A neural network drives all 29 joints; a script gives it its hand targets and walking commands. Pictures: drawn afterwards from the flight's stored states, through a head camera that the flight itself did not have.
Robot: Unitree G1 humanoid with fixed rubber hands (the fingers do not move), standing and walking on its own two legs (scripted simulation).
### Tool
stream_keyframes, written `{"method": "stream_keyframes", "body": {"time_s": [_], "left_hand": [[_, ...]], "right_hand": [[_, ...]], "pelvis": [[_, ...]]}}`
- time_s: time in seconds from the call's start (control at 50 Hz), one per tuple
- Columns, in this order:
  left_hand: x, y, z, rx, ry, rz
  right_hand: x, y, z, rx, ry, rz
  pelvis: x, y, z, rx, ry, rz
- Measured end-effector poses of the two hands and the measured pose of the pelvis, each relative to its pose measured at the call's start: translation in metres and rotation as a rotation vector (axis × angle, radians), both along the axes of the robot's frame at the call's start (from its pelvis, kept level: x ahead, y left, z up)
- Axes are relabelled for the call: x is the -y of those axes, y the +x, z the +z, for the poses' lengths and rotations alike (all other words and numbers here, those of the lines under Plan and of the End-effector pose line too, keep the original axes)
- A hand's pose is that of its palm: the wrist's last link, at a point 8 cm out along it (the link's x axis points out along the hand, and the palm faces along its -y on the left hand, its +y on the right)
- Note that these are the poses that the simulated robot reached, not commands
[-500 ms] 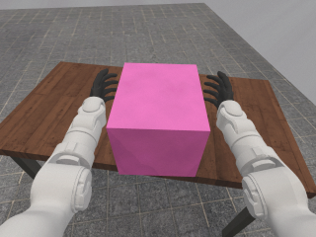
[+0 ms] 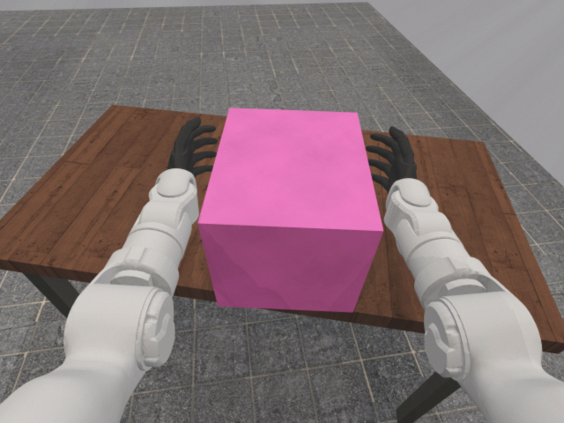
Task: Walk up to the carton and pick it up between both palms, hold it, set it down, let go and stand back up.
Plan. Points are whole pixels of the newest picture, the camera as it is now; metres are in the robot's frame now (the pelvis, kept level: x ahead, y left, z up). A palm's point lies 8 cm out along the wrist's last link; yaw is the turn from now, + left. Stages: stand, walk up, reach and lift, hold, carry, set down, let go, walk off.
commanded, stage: reach and lift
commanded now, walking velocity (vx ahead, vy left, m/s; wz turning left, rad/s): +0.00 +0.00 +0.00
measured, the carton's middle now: (289, 207) +0.47 +0.02 +0.06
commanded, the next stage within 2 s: none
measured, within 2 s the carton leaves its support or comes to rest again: leaves its support in 1.66 s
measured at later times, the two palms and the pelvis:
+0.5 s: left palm (179, 179) +0.43 +0.18 +0.15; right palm (401, 188) +0.43 -0.14 +0.15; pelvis +0.02 +0.00 +0.01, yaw +0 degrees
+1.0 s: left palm (179, 178) +0.43 +0.18 +0.15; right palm (400, 192) +0.43 -0.14 +0.14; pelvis +0.02 +0.00 +0.01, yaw +0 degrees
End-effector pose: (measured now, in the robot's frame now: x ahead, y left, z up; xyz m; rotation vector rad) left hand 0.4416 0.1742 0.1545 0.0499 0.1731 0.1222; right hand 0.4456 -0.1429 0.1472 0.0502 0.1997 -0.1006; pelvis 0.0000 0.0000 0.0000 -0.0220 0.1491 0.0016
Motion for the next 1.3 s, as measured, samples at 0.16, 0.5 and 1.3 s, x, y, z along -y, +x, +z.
{"method": "stream_keyframes", "body": {"time_s": [0.16, 0.5, 1.3], "left_hand": [[-0.001, 0.0, -0.001, 0.018, -0.018, -0.008], [-0.002, -0.014, -0.003, 0.035, -0.063, -0.023], [-0.002, -0.02, -0.003, 0.043, -0.029, -0.015]], "right_hand": [[-0.002, -0.002, -0.002, 0.028, -0.01, -0.022], [-0.002, -0.016, 0.002, 0.116, -0.089, 0.005], [-0.002, -0.021, -0.004, 0.184, -0.094, -0.005]], "pelvis": [[0.0, 0.0, 0.002, 0.03, 0.006, 0.002], [-0.002, 0.018, 0.007, 0.168, 0.018, -0.006], [0.003, 0.021, 0.006, 0.186, 0.019, 0.016]]}}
